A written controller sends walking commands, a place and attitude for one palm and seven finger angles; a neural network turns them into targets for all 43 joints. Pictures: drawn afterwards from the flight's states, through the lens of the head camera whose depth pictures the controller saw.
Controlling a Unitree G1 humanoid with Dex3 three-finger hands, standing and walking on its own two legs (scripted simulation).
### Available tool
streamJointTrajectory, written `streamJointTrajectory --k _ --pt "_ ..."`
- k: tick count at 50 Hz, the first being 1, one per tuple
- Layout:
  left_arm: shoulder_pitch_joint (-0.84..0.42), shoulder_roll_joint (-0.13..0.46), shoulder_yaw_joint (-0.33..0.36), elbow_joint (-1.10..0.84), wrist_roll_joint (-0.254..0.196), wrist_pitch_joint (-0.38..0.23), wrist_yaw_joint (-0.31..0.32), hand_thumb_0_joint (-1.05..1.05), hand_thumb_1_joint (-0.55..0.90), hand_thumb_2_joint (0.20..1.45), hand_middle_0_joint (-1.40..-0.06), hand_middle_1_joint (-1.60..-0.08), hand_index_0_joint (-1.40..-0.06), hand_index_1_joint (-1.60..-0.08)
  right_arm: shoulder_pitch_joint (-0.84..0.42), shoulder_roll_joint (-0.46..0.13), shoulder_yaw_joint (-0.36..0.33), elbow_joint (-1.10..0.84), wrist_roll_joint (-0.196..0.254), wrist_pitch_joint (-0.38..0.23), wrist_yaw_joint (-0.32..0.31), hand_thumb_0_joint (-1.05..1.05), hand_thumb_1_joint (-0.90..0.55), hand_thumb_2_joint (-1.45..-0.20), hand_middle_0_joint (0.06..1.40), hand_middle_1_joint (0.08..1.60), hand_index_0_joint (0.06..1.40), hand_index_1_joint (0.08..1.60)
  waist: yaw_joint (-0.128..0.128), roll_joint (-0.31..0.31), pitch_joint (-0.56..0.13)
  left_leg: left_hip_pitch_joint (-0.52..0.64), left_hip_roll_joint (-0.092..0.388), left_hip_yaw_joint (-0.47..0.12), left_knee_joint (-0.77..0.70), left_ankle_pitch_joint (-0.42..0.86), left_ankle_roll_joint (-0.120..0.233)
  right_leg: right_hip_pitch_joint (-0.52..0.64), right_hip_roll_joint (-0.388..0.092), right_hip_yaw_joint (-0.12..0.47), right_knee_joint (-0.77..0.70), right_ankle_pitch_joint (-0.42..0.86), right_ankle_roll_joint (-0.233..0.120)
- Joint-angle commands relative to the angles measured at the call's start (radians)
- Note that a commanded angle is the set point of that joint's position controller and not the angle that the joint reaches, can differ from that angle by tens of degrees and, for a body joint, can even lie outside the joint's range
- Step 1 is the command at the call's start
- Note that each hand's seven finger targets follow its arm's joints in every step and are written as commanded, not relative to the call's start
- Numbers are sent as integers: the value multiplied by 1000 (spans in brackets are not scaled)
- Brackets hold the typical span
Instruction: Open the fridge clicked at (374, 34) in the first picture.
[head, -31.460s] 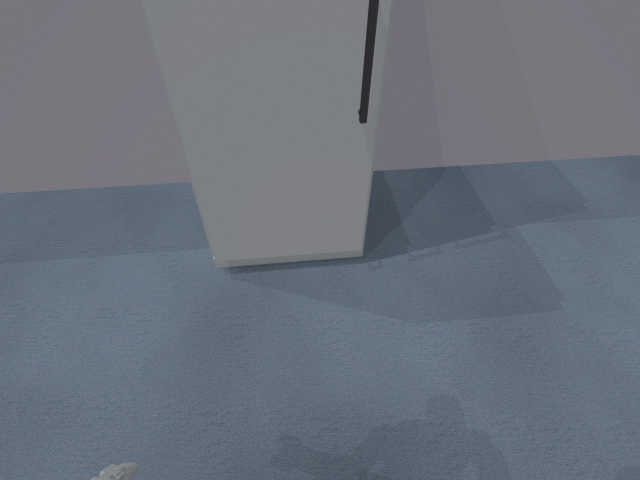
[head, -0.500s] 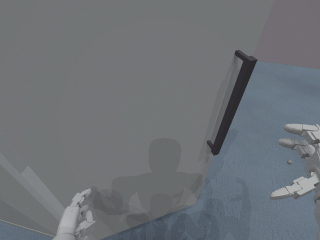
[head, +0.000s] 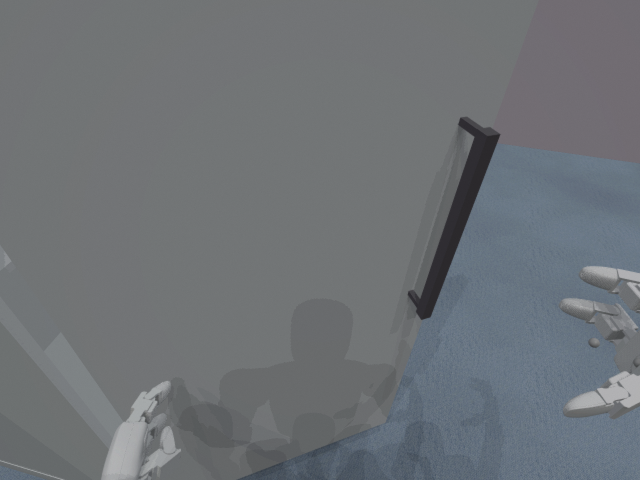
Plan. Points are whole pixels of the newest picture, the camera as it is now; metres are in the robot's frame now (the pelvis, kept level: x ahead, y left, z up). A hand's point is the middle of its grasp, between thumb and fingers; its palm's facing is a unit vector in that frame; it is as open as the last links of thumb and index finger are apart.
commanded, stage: draw the hand back to the body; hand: right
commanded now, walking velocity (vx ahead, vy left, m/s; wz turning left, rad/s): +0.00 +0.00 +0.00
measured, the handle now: (442, 233) +0.44 -0.18 +0.11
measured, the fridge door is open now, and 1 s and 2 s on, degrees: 57 57 57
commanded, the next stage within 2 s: step back with the hand held close in 1.12 s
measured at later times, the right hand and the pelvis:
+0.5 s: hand (624, 347) +0.21 -0.28 +0.17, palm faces +0.48 +0.81 -0.33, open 11.2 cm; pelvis +0.00 -0.01 +0.01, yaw +1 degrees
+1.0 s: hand (627, 360) +0.20 -0.28 +0.17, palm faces +0.48 +0.79 -0.37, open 7.5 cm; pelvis +0.01 -0.01 +0.01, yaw +0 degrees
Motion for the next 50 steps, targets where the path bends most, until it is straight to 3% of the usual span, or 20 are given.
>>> streamJointTrajectory --k 1,2,3,4,5,6,8,11,17,23,29,33,37,42,50 --pt "-162 106 37 -173 2 -96 13 0 900 900 -200 -300 -200 -300 -264 -255 -69 -337 17 -79 -18 0 405 -270 245 1065 245 1065 3 -77 -79 -38 3 -49 -114 70 8 70 -1 82 -126 115 -13" --pt "-166 109 39 -162 6 -98 17 0 900 900 -200 -300 -200 -300 -249 -265 -85 -346 19 -83 -24 0 369 -287 244 1044 244 1044 -1 -52 -87 -21 4 -51 -119 82 9 70 -5 82 -122 130 -16" --pt "-137 106 51 -137 53 -78 -11 0 900 900 -200 -300 -200 -300 -264 -349 -78 -425 -165 -141 -217 0 332 -305 242 1023 242 1023 -24 -51 2 -14 23 -74 -181 76 16 1 -9 72 -135 137 -16" --pt "-133 97 53 -135 55 -74 -22 0 900 900 -200 -300 -200 -300 -137 -198 -1 -345 -180 -147 -293 0 296 -322 241 1001 241 1001 1 9 37 -42 31 -58 -176 59 14 2 -21 70 -147 104 -9" --pt "-136 98 52 -135 52 -66 -28 0 900 900 -200 -300 -200 -300 -81 -149 29 -321 -186 -145 -329 0 260 -340 240 980 240 980 -2 54 60 -43 31 -55 -166 34 12 -15 -24 79 -157 66 -5" --pt "-141 96 56 -130 51 -49 -31 0 900 900 -200 -300 -200 -300 -60 -159 18 -317 -206 -155 -359 0 224 -357 239 959 239 959 -5 54 58 -40 31 -61 -167 22 11 -7 -25 70 -159 54 -7" --pt "-143 93 63 -127 53 -29 -39 0 900 900 -200 -300 -200 -300 -53 -175 10 -386 -233 -189 -401 0 151 -393 236 916 236 916 -10 -29 -4 10 42 -63 -155 50 16 32 -21 58 -172 83 -7" --pt "-155 84 61 -129 56 -15 -44 0 900 900 -200 -300 -200 -300 -65 -184 10 -458 -256 -224 -434 0 43 -445 232 853 232 853 -11 -118 -32 29 40 -66 -148 48 20 68 -19 65 -206 56 -3" --pt "-166 87 67 -122 66 8 -38 0 900 900 -200 -300 -200 -300 -1 -177 10 -467 -274 -243 -461 0 -175 -550 225 725 225 725 -12 -3 -19 64 34 -55 -165 94 20 87 -29 67 -225 135 -13" --pt "-171 76 68 -125 64 28 -47 0 900 900 -200 -300 -200 -300 68 -138 32 -487 -280 -250 -456 0 -393 -655 218 598 218 598 -16 -40 29 79 35 -51 -165 122 22 98 -36 72 -246 176 0" --pt "-174 74 74 -139 68 42 -54 0 900 900 -200 -300 -200 -300 158 -164 -11 -534 -280 -256 -454 0 -610 -760 210 470 210 470 -29 -1 14 105 35 -49 -168 164 21 107 -40 66 -238 236 2" --pt "-174 67 76 -144 68 46 -54 0 900 900 -200 -300 -200 -300 190 -167 -21 -593 -281 -261 -453 0 -755 -830 205 385 205 385 -31 -59 2 117 37 -51 -172 189 23 123 -40 57 -232 271 7" --pt "-174 68 75 -142 69 45 -48 0 900 900 -200 -300 -200 -300 201 -163 -20 -597 -282 -259 -457 0 -900 -900 200 300 200 300 -26 -42 45 98 34 -48 -186 164 24 111 -39 58 -237 232 3" --pt "-167 74 80 -140 67 53 -45 0 900 900 -200 -300 -200 -300 186 -148 -4 -568 -284 -251 -458 0 -900 -900 200 300 200 300 -18 1 52 86 37 -48 -189 159 20 114 -40 52 -231 225 -4" --pt "-174 63 75 -145 70 52 -45 0 900 900 -200 -300 -200 -300 179 -158 -6 -601 -285 -249 -461 0 -900 -900 200 300 200 300 -24 -41 26 94 39 -51 -191 162 19 131 -34 52 -228 224 -5"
